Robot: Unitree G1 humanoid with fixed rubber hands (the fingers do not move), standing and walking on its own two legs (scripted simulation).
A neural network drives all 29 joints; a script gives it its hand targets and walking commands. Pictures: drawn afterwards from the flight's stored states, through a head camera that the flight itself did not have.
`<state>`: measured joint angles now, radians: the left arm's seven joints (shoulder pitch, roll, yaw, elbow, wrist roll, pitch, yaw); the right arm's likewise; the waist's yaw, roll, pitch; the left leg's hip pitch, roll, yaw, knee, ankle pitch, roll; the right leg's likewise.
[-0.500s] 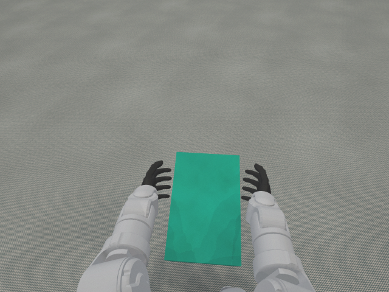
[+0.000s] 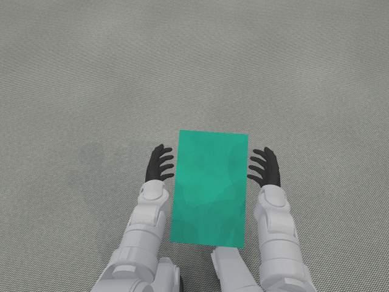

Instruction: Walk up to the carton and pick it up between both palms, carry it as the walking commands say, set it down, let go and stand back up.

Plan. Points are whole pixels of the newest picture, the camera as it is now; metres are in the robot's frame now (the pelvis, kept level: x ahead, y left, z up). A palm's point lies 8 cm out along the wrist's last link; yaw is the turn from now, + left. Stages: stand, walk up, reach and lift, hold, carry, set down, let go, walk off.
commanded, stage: set down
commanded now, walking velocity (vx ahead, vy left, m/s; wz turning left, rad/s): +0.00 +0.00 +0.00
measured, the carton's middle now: (209, 186) +0.36 -0.08 -0.15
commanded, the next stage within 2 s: none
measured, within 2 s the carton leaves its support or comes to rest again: neither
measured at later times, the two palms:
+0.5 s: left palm (166, 182) +0.39 +0.02 -0.14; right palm (262, 188) +0.33 -0.21 -0.14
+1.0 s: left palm (171, 185) +0.41 +0.02 -0.23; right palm (254, 189) +0.35 -0.22 -0.23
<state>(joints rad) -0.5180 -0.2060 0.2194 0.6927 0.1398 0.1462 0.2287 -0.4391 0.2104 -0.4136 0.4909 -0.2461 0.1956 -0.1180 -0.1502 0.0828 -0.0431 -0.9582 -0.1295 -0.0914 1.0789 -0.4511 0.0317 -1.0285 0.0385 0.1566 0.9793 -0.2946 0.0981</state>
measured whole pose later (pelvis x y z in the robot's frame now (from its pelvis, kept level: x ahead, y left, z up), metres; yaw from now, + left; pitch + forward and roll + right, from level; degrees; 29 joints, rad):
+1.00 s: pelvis -0.06 -0.03 -0.16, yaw +2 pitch +32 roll +2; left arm -0.95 -0.04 0.20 0.88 0.06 0.18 0.24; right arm -0.79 0.16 -0.44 0.55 -0.17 0.24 -0.28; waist -0.14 0.07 -0.03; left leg -1.69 -0.19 -0.08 1.71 -0.58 -0.05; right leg -1.78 0.12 0.16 1.63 -0.40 0.11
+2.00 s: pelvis -0.08 -0.03 -0.28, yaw +3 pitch +27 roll +2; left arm -1.31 0.06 0.13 0.72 -0.03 0.27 0.34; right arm -1.18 -0.01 -0.41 0.47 0.01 0.29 -0.32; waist -0.17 0.05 0.53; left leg -1.94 -0.23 -0.05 2.11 -0.65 -0.10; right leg -2.04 0.17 0.16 2.01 -0.43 0.15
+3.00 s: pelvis -0.05 -0.03 -0.32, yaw +4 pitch +35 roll -3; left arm -1.47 0.17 -0.06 1.14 -0.05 0.17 0.19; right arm -1.29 -0.19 -0.38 1.02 0.09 0.09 -0.09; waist -0.20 0.02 0.40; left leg -2.18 -0.20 -0.07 2.26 -0.69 -0.06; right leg -2.24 0.01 0.05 2.14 -0.51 0.09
